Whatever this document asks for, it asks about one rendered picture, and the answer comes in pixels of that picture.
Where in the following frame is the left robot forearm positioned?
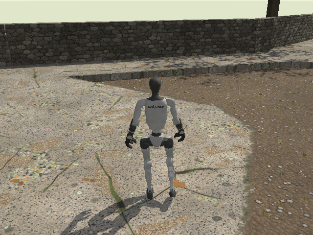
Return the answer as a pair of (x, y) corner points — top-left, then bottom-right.
(127, 119), (136, 139)

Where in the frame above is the left robot hand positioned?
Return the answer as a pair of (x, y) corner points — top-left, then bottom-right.
(125, 137), (136, 149)

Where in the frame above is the robot left upper arm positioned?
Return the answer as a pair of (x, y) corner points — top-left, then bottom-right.
(132, 99), (146, 126)

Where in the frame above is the robot left foot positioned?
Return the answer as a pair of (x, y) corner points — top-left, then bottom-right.
(147, 187), (154, 199)

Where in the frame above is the right robot forearm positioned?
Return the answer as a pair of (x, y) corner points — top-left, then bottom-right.
(175, 118), (184, 134)

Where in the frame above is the robot right upper arm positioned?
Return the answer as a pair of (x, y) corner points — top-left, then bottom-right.
(166, 98), (180, 125)

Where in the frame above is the left robot thigh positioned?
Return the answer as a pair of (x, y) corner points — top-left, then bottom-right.
(140, 137), (152, 169)

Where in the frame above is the right robot hand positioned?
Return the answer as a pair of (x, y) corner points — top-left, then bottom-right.
(174, 132), (185, 142)

